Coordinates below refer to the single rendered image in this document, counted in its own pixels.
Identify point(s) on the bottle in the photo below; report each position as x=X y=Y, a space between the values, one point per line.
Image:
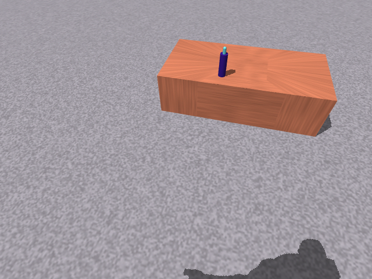
x=223 y=63

